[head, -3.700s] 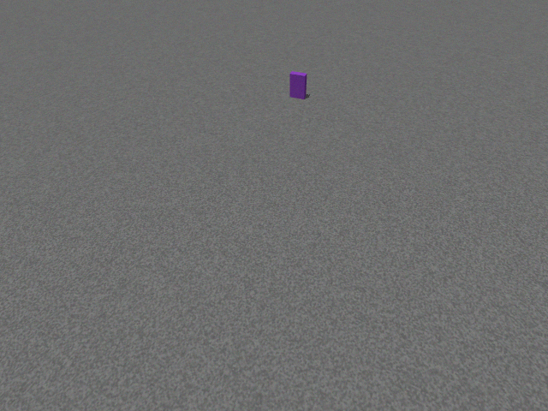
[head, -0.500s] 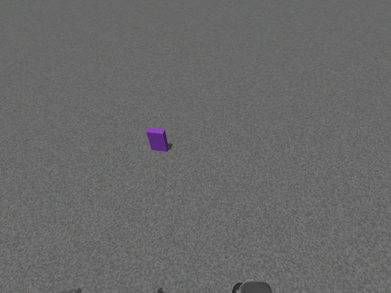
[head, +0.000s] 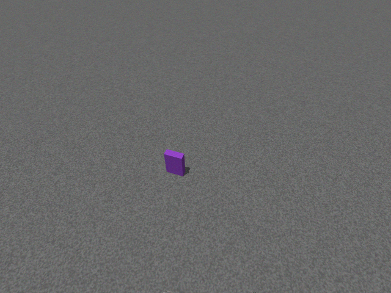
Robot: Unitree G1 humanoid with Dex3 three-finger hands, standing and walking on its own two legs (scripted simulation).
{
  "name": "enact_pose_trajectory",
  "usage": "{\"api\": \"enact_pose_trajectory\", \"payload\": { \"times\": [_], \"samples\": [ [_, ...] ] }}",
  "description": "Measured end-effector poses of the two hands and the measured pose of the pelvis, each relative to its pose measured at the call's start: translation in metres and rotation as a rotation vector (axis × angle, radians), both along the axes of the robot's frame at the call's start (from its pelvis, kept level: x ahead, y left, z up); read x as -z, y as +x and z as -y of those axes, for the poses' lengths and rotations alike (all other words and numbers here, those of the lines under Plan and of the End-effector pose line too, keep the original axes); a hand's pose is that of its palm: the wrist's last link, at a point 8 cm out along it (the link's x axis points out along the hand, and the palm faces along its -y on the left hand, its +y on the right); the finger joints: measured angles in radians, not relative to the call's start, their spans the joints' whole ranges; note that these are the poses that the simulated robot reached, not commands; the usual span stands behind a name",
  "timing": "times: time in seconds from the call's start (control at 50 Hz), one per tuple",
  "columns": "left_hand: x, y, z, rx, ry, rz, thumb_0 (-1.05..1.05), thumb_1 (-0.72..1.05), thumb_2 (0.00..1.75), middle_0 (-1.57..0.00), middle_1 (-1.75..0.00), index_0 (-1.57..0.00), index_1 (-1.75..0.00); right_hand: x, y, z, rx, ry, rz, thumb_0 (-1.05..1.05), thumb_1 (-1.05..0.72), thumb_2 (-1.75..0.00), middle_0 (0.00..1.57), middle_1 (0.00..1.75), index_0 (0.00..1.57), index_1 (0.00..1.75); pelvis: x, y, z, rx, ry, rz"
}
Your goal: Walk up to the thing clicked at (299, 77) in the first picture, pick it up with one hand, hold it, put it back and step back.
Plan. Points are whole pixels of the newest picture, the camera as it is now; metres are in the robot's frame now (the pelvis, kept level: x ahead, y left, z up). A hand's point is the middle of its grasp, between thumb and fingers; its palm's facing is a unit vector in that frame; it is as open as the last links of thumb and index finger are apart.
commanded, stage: walk up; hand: left
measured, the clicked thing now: (175, 163) +0.93 +0.20 -0.67
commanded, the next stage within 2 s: none
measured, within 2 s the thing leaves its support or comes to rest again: neither
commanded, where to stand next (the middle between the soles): +0.58 +0.01 m, yaw -3 degrees
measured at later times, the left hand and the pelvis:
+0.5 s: hand (114, 222) +0.31 +0.26 -0.12, palm faces -0.07 -0.91 -0.40, open 7.4 cm; pelvis +0.21 -0.01 -0.01, yaw -2 degrees
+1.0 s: hand (108, 188) +0.43 +0.32 -0.15, palm faces -0.09 -0.93 -0.36, open 7.4 cm; pelvis +0.37 +0.04 +0.00, yaw -2 degrees
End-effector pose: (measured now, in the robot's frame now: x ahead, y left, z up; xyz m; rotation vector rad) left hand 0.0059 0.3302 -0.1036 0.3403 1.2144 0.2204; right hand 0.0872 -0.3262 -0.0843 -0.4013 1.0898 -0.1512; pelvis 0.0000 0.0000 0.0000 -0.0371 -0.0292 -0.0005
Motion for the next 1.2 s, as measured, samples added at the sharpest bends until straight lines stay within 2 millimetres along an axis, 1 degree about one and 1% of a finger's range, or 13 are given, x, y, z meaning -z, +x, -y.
{"api": "enact_pose_trajectory", "payload": {
  "times": [0.04,0.08,0.14,0.22,0.36,0.48,0.58,0.66,0.78,0.88,0.94,1.06,1.2],
  "samples": [
    [0.009,0.017,-0.009,-0.003,-0.002,-0.032,0.01,0.90,0.89,-0.20,-0.30,-0.21,-0.30,-0.002,0.023,-0.010,0.001,-0.015,0.042,0.00,-0.90,-0.90,0.20,0.30,0.20,0.30,0.004,0.017,-0.009,0.008,0.018,0.008],
    [0.011,0.038,-0.012,0.011,-0.008,-0.049,0.01,0.90,0.89,-0.20,-0.30,-0.21,-0.30,-0.007,0.038,-0.018,0.021,-0.011,0.071,0.00,-0.90,-0.90,0.20,0.30,0.20,0.30,0.001,0.033,-0.015,0.007,0.012,0.010],
    [0.007,0.076,-0.012,0.034,-0.028,-0.027,0.01,0.91,0.89,-0.20,-0.30,-0.21,-0.30,-0.015,0.051,-0.029,0.040,-0.005,0.064,0.00,-0.90,-0.90,0.21,0.30,0.21,0.30,-0.007,0.057,-0.019,0.012,0.024,0.011],
    [0.000,0.126,-0.010,0.065,-0.041,0.003,0.01,0.91,0.89,-0.20,-0.30,-0.21,-0.30,-0.015,0.064,-0.034,0.062,0.005,0.034,0.00,-0.90,-0.89,0.21,0.30,0.21,0.30,-0.013,0.089,-0.021,0.023,0.039,0.015],
    [-0.013,0.217,0.004,0.112,-0.028,0.047,0.01,0.91,0.89,-0.20,-0.30,-0.21,-0.30,0.004,0.085,-0.023,0.110,0.037,-0.041,0.00,-0.90,-0.89,0.21,0.30,0.21,0.30,-0.011,0.147,-0.013,0.032,0.057,0.017],
    [-0.015,0.292,0.026,0.130,0.024,0.139,0.01,0.91,0.89,-0.20,-0.30,-0.21,-0.30,0.038,0.125,-0.001,0.137,0.061,-0.086,0.01,-0.90,-0.90,0.21,0.30,0.21,0.30,0.007,0.200,0.009,0.031,0.046,0.025],
    [-0.031,0.318,0.037,0.112,0.025,0.176,0.01,0.90,0.89,-0.20,-0.30,-0.21,-0.30,0.035,0.176,0.000,0.104,0.079,-0.081,0.01,-0.90,-0.90,0.20,0.30,0.20,0.30,-0.004,0.230,0.012,0.028,0.047,0.031],
    [-0.037,0.327,0.033,0.105,0.025,0.150,0.01,0.90,0.89,-0.20,-0.30,-0.21,-0.30,0.024,0.215,-0.002,0.078,0.084,-0.053,0.01,-0.90,-0.90,0.20,0.30,0.20,0.30,-0.011,0.255,0.009,0.028,0.036,0.023],
    [-0.025,0.342,0.007,0.076,0.017,0.099,0.01,0.90,0.89,-0.21,-0.30,-0.21,-0.30,0.010,0.264,-0.010,0.052,0.047,-0.049,0.00,-0.90,-0.90,0.20,0.30,0.20,0.30,-0.010,0.296,-0.005,0.024,0.020,0.015],
    [0.002,0.369,-0.025,0.062,0.006,0.049,0.01,0.90,0.89,-0.20,-0.30,-0.21,-0.30,0.006,0.304,-0.024,0.058,-0.017,-0.005,0.00,-0.90,-0.90,0.20,0.30,0.20,0.30,0.005,0.338,-0.029,0.023,0.029,0.018],
    [0.010,0.393,-0.031,0.071,0.000,0.010,0.01,0.90,0.89,-0.20,-0.30,-0.21,-0.30,0.001,0.316,-0.033,0.090,-0.025,0.021,0.00,-0.90,-0.90,0.20,0.30,0.20,0.30,0.005,0.357,-0.036,0.031,0.031,0.021],
    [0.003,0.448,-0.027,0.112,-0.029,0.022,0.01,0.91,0.89,-0.20,-0.30,-0.21,-0.30,-0.008,0.325,-0.044,0.120,-0.017,-0.027,0.00,-0.90,-0.89,0.21,0.30,0.21,0.30,-0.007,0.391,-0.039,0.046,0.042,0.025],
    [-0.011,0.516,-0.009,0.153,-0.014,0.060,0.01,0.91,0.89,-0.20,-0.30,-0.21,-0.30,0.008,0.341,-0.034,0.154,0.016,-0.086,0.00,-0.90,-0.89,0.21,0.30,0.21,0.30,-0.007,0.434,-0.029,0.054,0.047,0.028]
  ]
}}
